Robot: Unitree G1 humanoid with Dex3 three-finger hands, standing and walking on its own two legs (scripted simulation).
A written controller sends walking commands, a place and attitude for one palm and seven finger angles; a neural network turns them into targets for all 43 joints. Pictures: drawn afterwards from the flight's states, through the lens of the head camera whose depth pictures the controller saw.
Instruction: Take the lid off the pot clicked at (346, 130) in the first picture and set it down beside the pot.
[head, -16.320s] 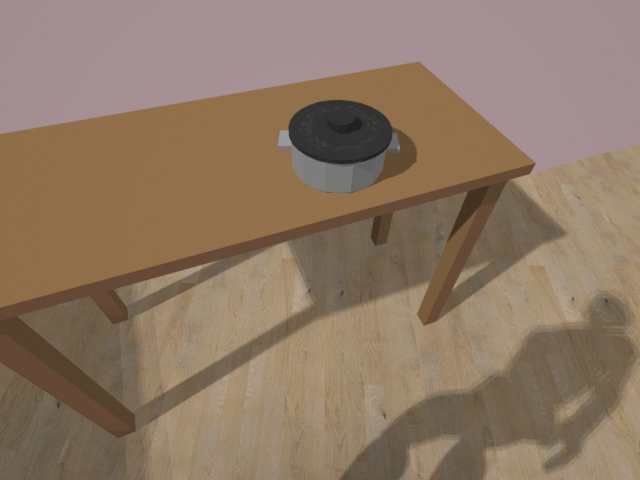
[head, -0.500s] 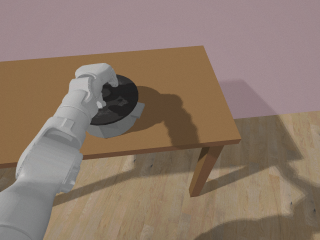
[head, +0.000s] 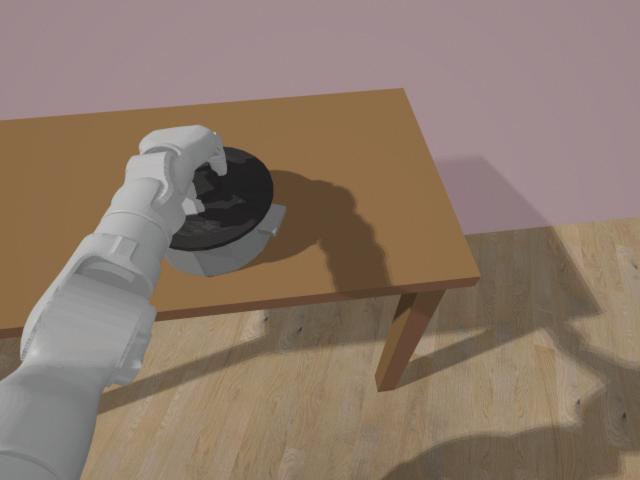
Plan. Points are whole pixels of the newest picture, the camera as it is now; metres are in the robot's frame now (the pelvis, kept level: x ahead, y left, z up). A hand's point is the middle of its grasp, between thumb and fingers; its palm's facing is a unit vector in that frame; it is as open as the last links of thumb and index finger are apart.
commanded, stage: close the fingers and squeeze the knob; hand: left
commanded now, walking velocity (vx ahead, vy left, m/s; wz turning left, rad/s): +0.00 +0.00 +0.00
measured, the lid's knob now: (202, 184) +0.51 +0.14 +0.06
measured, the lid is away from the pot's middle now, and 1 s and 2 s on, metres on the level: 0.00 0.01 0.00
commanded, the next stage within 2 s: lift the lid straight up in 1.12 s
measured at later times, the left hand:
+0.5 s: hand (194, 190) +0.48 +0.14 +0.09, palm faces -0.36 -0.06 -0.93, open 8.2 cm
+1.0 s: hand (194, 189) +0.48 +0.14 +0.09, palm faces -0.37 -0.05 -0.93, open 8.2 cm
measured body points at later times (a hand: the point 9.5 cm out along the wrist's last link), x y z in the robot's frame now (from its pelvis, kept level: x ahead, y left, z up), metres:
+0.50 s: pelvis +0.00 +0.00 +0.00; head +0.05 -0.02 +0.45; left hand +0.49 +0.14 +0.14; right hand +0.06 -0.26 -0.14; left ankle -0.03 +0.09 -0.73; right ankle -0.01 -0.12 -0.73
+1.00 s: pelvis +0.00 +0.00 +0.00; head +0.05 -0.02 +0.45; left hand +0.49 +0.14 +0.14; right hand +0.04 -0.27 -0.14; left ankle -0.03 +0.09 -0.73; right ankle -0.01 -0.12 -0.73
